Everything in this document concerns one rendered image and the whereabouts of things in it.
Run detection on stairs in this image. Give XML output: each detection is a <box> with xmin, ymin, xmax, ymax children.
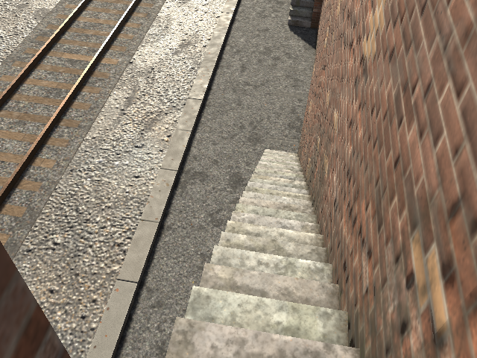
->
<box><xmin>288</xmin><ymin>0</ymin><xmax>315</xmax><ymax>28</ymax></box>
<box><xmin>165</xmin><ymin>149</ymin><xmax>360</xmax><ymax>358</ymax></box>

